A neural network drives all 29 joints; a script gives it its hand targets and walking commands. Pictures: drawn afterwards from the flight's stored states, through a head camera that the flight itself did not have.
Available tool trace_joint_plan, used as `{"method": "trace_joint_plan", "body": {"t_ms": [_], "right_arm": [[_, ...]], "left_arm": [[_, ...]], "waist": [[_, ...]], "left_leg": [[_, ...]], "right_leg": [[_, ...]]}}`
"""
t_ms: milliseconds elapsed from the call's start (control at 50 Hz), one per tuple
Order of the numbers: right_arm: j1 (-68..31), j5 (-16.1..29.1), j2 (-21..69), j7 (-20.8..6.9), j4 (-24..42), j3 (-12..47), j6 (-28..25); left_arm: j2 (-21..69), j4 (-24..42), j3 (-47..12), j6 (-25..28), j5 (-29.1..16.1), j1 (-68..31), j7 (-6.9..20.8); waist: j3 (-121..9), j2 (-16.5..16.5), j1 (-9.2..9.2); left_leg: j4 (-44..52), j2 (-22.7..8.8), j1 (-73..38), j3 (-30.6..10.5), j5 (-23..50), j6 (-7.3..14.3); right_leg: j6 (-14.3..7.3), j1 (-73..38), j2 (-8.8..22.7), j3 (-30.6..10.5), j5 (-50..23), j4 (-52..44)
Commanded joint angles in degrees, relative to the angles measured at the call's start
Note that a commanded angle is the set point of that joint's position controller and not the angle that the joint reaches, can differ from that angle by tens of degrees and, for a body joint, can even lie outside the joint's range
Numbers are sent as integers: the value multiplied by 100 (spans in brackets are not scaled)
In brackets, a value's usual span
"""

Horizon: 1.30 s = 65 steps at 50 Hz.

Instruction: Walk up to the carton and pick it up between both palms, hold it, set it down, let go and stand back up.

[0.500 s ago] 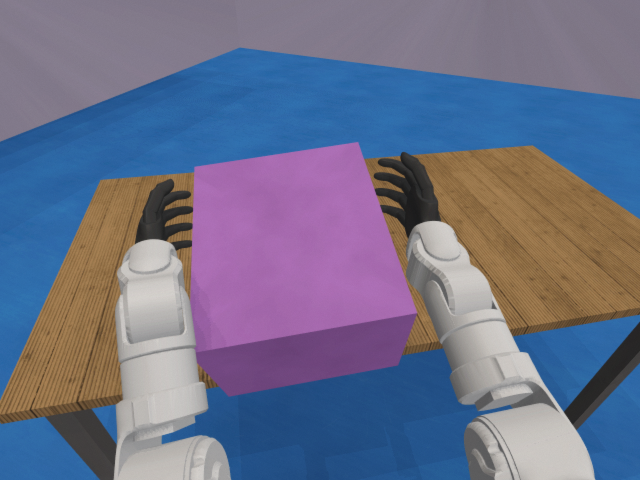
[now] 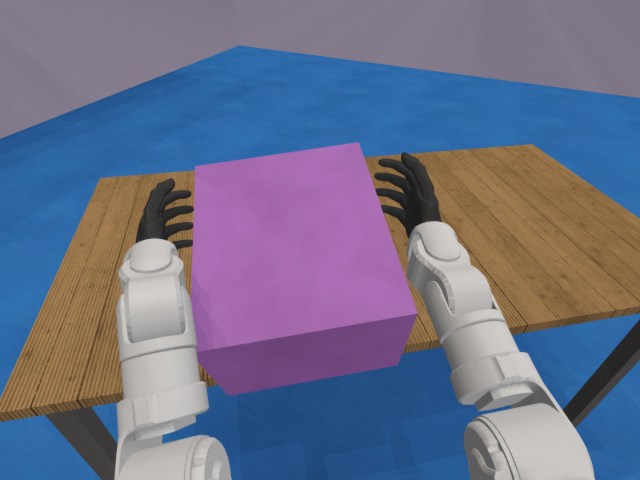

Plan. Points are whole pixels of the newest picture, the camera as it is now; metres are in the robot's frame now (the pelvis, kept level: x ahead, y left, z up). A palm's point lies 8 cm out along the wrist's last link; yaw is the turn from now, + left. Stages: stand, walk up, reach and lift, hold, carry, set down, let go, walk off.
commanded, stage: hold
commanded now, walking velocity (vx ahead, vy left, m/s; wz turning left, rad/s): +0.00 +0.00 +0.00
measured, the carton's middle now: (295, 265) +0.38 +0.01 +0.13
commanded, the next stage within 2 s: none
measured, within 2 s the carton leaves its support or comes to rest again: neither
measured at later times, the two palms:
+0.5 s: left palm (157, 245) +0.36 +0.17 +0.19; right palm (421, 220) +0.36 -0.14 +0.20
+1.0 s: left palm (158, 244) +0.36 +0.17 +0.19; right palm (422, 223) +0.35 -0.14 +0.20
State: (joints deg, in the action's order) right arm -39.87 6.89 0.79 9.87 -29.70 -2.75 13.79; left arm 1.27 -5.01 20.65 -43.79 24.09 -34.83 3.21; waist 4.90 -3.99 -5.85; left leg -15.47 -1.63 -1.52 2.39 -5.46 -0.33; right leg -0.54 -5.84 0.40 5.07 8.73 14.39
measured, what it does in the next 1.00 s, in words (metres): stands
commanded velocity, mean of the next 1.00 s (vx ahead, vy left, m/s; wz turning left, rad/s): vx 0.00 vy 0.00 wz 0.00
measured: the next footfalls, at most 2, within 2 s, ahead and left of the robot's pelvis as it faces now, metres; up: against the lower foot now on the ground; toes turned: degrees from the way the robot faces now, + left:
none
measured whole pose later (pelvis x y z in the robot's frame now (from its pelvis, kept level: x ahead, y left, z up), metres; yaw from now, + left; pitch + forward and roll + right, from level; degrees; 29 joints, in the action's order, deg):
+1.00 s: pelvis +0.00 +0.00 +0.00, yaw +0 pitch -12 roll +0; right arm -39.3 6.3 1.3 9.6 -30.4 -3.6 12.5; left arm 1.4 -5.3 20.7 -43.7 25.0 -35.1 3.9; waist 5.1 -4.4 -6.3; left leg -15.2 -1.5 -2.0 2.7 -5.3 -0.1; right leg -0.4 -6.3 0.5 5.0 8.4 13.9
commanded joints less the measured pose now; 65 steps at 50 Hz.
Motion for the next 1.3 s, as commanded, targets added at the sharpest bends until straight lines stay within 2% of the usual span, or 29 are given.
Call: {"method": "trace_joint_plan", "body": {"t_ms": [0,400,420,440,460,540,620,800,1280], "right_arm": [[-3336,284,2384,-654,1061,1746,-182],[-3326,278,2380,-657,1050,1756,-221],[-3180,210,2461,-594,1155,1647,-238],[-3217,236,2444,-565,1148,1688,-223],[-3186,251,2439,-549,1154,1707,-208],[-3213,296,2397,-575,1116,1775,-221],[-3265,305,2334,-620,1116,1766,-271],[-3318,204,2315,-672,1056,1603,-324],[-3209,262,2345,-623,1149,1751,-323]], "left_arm": [[2335,771,-2402,466,-960,-3607,1013],[2341,767,-2402,487,-949,-3586,1003],[2317,764,-2437,480,-988,-3584,1063],[2285,764,-2380,495,-965,-3535,1095],[2299,785,-2408,497,-963,-3555,1111],[2286,762,-2325,485,-873,-3518,1098],[2302,753,-2299,446,-823,-3487,1070],[2332,697,-2318,422,-834,-3548,1042],[2296,830,-2362,444,-858,-3456,1051]], "waist": [[-1845,501,-57],[-1853,491,-61],[-2004,333,-311],[-1975,403,-214],[-1929,414,-244],[-1786,511,-115],[-1737,519,-63],[-1771,487,-105],[-1792,480,-107]], "left_leg": [[2,288,-857,193,754,12],[-15,283,-896,192,825,4],[-23,336,-941,226,745,35],[-16,337,-903,196,758,28],[-9,355,-891,205,726,1],[30,302,-855,184,733,-5],[41,253,-906,202,774,10],[89,244,-890,243,526,50],[17,272,-934,227,761,24]], "right_leg": [[186,182,-208,148,-572,-224],[187,173,-216,161,-617,-224],[280,42,-175,146,-899,-263],[288,-34,-159,153,-1036,-229],[309,-40,-150,141,-1064,-223],[233,68,-193,195,-794,-222],[166,178,-225,214,-558,-254],[154,243,-201,204,-379,-289],[192,126,-193,195,-692,-254]]}}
